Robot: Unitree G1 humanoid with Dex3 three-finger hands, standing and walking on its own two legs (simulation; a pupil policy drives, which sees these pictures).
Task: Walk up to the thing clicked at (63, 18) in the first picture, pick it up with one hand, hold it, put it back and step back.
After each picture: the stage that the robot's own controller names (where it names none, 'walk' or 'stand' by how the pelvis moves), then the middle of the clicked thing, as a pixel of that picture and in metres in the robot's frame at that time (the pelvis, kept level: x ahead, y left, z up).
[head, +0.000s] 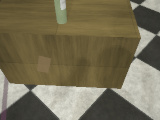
stand; (60, 4) +0.96 +0.14 -0.03
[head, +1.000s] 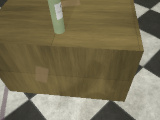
rise first; (56, 13) +0.86 +0.19 -0.02
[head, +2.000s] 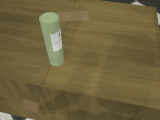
walk; (53, 42) +0.53 +0.16 +0.00
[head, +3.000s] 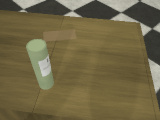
stand; (42, 67) +0.45 +0.18 -0.03
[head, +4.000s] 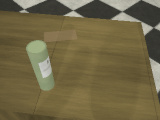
stand; (42, 68) +0.45 +0.18 -0.03
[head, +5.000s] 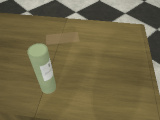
stand; (44, 71) +0.43 +0.18 -0.04
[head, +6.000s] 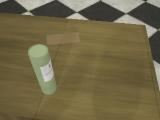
stand; (44, 72) +0.43 +0.17 -0.04
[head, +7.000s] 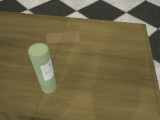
rise first; (44, 71) +0.43 +0.17 -0.03
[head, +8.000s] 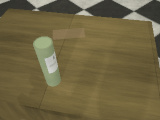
rise first; (49, 64) +0.46 +0.18 -0.03
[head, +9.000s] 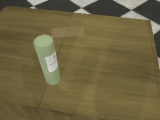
go down; (49, 62) +0.46 +0.17 -0.03
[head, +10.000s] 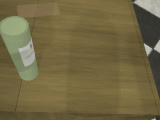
go down; (23, 54) +0.43 +0.17 +0.03
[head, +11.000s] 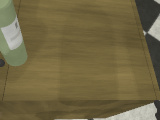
close in; (7, 35) +0.45 +0.17 +0.06
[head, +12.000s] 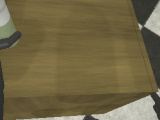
close; out of the picture +0.52 +0.17 +0.09
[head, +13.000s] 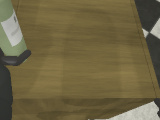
lift; (7, 32) +0.47 +0.17 +0.08
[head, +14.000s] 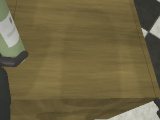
lift; (3, 33) +0.46 +0.17 +0.08
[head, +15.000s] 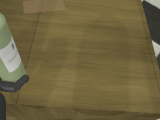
lift; (5, 58) +0.37 +0.20 +0.10
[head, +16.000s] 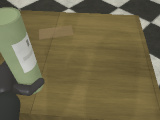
hold; (21, 58) +0.33 +0.17 +0.17
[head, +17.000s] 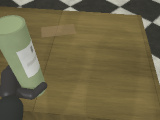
hold; (24, 63) +0.33 +0.17 +0.15
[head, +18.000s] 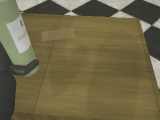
crouch; (15, 40) +0.38 +0.19 +0.20
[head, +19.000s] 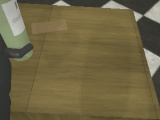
lower; (10, 23) +0.45 +0.19 +0.18
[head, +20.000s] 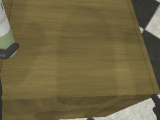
lower; out of the picture +0.49 +0.19 +0.09
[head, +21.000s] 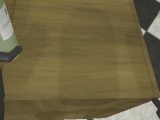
lower; out of the picture +0.48 +0.18 +0.08
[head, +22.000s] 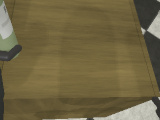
lower; out of the picture +0.48 +0.18 +0.08
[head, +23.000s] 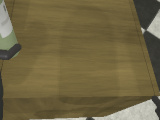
lower; out of the picture +0.49 +0.18 +0.08
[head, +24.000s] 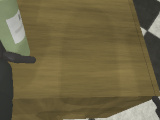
open; (10, 30) +0.47 +0.15 +0.08
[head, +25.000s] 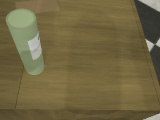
sink last; (29, 47) +0.45 +0.14 +0.04
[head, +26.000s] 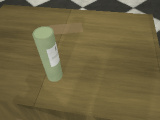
stand; (50, 57) +0.47 +0.16 +0.02
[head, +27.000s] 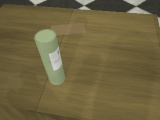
stand; (52, 60) +0.44 +0.15 +0.02
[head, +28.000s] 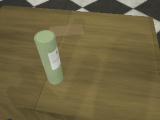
stand; (50, 60) +0.46 +0.16 +0.01
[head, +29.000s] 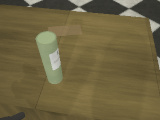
stand; (51, 60) +0.46 +0.15 -0.01
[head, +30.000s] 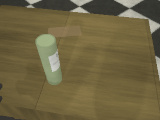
stand; (50, 62) +0.46 +0.15 -0.03
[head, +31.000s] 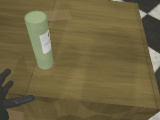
rise; (41, 44) +0.51 +0.14 +0.02
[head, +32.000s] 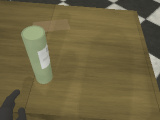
stand; (39, 58) +0.45 +0.16 +0.02
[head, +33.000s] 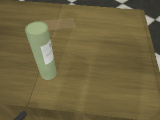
stand; (43, 54) +0.46 +0.16 +0.03
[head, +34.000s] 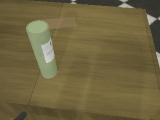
stand; (44, 53) +0.47 +0.16 +0.03
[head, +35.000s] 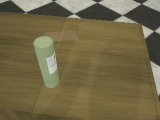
stand; (48, 64) +0.46 +0.16 -0.01
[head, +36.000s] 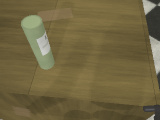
stand; (40, 46) +0.49 +0.20 +0.00
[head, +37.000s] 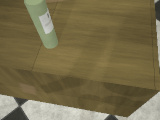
walk; (43, 24) +0.58 +0.18 -0.01
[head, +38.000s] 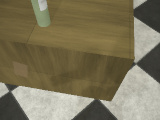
walk; (39, 3) +0.75 +0.22 -0.01
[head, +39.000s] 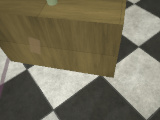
walk; out of the picture +1.03 +0.26 -0.01
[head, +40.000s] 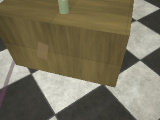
stand; out of the picture +1.08 +0.17 -0.02
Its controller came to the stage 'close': yes
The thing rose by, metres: 0.21
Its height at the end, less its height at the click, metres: +0.00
